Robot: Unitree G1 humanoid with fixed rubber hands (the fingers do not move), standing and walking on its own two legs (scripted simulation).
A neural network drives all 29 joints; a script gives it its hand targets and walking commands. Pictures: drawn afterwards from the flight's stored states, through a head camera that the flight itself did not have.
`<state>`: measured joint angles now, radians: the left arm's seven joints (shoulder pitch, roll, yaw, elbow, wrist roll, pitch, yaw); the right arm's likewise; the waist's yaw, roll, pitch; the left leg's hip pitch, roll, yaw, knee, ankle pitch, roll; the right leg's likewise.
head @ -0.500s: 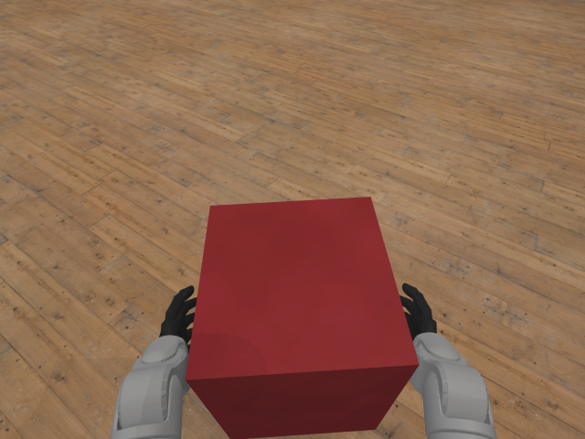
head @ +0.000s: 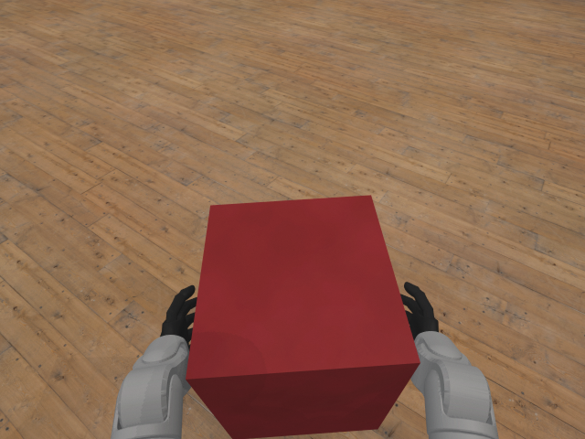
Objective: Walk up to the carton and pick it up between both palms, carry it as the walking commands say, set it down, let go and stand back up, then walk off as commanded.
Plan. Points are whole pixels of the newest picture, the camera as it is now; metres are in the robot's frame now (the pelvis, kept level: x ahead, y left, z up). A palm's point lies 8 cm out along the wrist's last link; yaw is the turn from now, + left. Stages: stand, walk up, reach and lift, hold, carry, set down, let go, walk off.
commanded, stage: carry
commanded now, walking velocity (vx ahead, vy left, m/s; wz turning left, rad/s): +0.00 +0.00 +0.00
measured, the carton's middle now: (298, 323) +0.31 +0.00 -0.02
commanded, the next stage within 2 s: none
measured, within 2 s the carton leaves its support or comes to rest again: neither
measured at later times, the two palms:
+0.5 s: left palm (177, 340) +0.26 +0.17 +0.03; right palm (421, 337) +0.26 -0.16 +0.03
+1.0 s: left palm (171, 331) +0.26 +0.17 +0.05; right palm (428, 324) +0.26 -0.16 +0.07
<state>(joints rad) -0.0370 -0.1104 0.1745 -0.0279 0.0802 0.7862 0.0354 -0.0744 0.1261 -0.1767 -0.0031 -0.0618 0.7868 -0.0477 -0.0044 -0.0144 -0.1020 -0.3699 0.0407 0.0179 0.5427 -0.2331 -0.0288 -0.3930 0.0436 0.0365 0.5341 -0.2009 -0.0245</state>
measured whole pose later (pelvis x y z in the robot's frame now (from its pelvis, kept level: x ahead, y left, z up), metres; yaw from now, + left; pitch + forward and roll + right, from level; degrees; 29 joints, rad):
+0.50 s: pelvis +0.00 +0.00 +0.00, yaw +0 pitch +3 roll +0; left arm -0.05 -0.10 0.17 -0.01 0.08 0.78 0.04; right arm -0.09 0.13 -0.18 0.01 -0.06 0.78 -0.05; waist 0.00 -0.02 -0.10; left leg -0.37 0.04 0.02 0.54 -0.23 -0.03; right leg -0.39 0.04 0.04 0.53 -0.20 -0.02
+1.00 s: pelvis +0.00 +0.01 +0.00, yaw +0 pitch +4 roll +0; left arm -0.04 -0.13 0.16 -0.23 0.02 0.92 0.07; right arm -0.06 0.13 -0.17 -0.30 -0.06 0.98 -0.06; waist 0.00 -0.02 -0.08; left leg -0.41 0.04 0.02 0.66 -0.38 -0.03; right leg -0.40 0.03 0.03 0.53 -0.20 -0.02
